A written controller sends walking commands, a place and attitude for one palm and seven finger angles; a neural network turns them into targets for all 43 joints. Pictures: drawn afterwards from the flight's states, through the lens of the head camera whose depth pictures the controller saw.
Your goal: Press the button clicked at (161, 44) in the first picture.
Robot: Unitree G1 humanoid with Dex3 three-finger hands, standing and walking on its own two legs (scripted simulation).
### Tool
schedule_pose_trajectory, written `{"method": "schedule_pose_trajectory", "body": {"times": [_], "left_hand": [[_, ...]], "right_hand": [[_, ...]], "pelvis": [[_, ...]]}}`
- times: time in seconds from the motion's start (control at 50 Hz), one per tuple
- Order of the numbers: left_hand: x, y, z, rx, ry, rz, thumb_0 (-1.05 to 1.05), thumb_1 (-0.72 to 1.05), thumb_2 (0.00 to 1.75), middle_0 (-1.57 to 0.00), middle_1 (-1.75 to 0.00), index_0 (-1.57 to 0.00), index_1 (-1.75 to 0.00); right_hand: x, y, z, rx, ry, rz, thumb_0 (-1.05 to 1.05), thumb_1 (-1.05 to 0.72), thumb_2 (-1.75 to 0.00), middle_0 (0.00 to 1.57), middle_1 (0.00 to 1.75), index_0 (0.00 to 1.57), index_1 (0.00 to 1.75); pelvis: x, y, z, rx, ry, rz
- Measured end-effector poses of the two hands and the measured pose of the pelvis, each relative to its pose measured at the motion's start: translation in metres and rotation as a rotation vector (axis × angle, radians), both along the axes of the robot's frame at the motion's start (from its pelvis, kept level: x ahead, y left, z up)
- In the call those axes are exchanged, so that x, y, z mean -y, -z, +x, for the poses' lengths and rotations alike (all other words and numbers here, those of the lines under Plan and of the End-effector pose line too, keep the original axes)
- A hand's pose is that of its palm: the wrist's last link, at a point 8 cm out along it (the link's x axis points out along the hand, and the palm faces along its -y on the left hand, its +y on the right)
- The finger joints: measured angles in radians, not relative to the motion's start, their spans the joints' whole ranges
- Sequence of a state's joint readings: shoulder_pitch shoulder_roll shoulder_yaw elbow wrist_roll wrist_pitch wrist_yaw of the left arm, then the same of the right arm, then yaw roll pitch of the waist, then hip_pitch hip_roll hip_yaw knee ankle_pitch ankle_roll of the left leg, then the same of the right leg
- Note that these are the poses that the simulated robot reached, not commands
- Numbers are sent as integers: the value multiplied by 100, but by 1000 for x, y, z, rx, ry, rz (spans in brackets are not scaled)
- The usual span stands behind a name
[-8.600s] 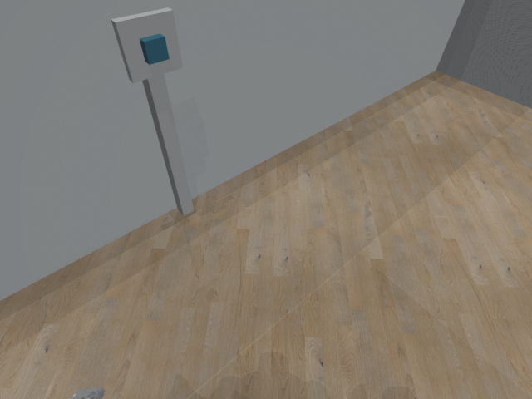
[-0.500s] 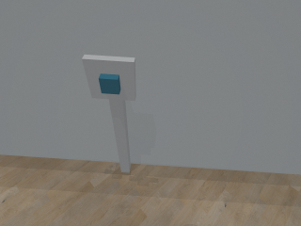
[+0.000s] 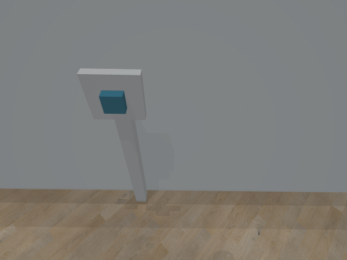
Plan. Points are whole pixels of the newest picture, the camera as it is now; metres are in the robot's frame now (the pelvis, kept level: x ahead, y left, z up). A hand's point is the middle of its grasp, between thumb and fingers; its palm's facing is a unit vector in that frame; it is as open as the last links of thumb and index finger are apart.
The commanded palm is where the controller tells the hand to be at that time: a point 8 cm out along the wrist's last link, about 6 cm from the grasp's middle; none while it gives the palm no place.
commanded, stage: look again from close up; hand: left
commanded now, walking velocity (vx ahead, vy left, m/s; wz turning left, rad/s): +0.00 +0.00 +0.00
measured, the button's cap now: (114, 101) +0.54 +0.23 +0.05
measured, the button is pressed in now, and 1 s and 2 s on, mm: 0 0 0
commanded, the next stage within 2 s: shuffle to correct the standing spot in 0.64 s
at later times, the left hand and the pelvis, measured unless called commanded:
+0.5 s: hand out of the picture +0.07 +0.25 -0.15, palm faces +0.05 -0.94 -0.32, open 7.4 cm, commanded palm none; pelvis -0.02 +0.00 -0.01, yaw +1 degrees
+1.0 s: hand out of the picture -0.02 +0.20 -0.18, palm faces +0.03 -0.98 -0.22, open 7.4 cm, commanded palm none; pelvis -0.01 +0.00 -0.01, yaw +1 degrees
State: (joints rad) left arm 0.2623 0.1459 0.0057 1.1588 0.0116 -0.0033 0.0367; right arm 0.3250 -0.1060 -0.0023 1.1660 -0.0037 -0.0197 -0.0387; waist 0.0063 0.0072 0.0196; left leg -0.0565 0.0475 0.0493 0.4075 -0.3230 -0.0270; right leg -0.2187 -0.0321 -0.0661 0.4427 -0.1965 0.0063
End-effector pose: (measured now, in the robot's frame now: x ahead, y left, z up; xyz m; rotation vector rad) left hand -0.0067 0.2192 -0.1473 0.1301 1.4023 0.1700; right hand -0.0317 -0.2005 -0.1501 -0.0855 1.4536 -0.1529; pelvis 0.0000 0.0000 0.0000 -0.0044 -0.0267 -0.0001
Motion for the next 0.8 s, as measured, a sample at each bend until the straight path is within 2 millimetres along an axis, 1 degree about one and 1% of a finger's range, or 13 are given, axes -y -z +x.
{"method": "schedule_pose_trajectory", "body": {"times": [0.12,0.18,0.28,0.38,0.46,0.54,0.6,0.66,0.72,0.8], "left_hand": [[-2,-1,7,16,20,6,1,92,90,-20,-30,-20,-30],[-9,0,13,50,36,19,1,92,90,-20,-30,-20,-30],[-28,-1,29,133,36,55,1,91,90,-20,-30,-20,-30],[-52,-12,51,227,47,101,1,91,90,-20,-30,-20,-30],[-68,-25,63,285,62,136,1,91,90,-20,-30,-20,-30],[-81,-37,67,313,75,167,0,91,90,-20,-30,-20,-30],[-86,-43,64,312,80,184,0,90,90,-20,-30,-20,-30],[-89,-45,58,295,80,193,0,90,90,-20,-30,-20,-30],[-87,-44,49,266,79,193,0,90,90,-20,-30,-20,-30],[-81,-39,34,217,70,182,0,90,90,-20,-30,-20,-30]], "right_hand": [[8,0,6,8,-9,-7,1,-90,-90,20,30,20,30],[22,-1,15,54,-22,-37,1,-90,-90,20,30,20,30],[51,-7,40,151,-38,-122,1,-90,-90,20,30,21,30],[74,-21,70,257,-75,-187,1,-90,-90,20,30,20,30],[84,-35,92,331,-114,-213,1,-90,-90,20,30,20,30],[88,-43,106,377,-152,-217,1,-90,-90,20,30,20,30],[88,-45,111,386,-173,-210,1,-90,-90,20,30,20,30],[87,-44,110,376,-186,-199,1,-90,-90,20,30,20,30],[86,-39,104,348,-190,-184,1,-90,-90,20,30,21,30],[83,-32,91,294,-187,-164,1,-90,-90,20,30,21,30]], "pelvis": [[3,1,0,-3,-3,0],[4,5,-4,-13,-12,2],[1,9,-7,1,-18,-3],[-3,9,-14,25,-19,-4],[-4,7,-20,34,-21,-2],[-4,4,-26,33,-24,2],[-4,2,-29,29,-27,5],[-3,1,-31,27,-29,8],[-2,0,-32,26,-31,9],[0,-1,-32,22,-32,9]]}}
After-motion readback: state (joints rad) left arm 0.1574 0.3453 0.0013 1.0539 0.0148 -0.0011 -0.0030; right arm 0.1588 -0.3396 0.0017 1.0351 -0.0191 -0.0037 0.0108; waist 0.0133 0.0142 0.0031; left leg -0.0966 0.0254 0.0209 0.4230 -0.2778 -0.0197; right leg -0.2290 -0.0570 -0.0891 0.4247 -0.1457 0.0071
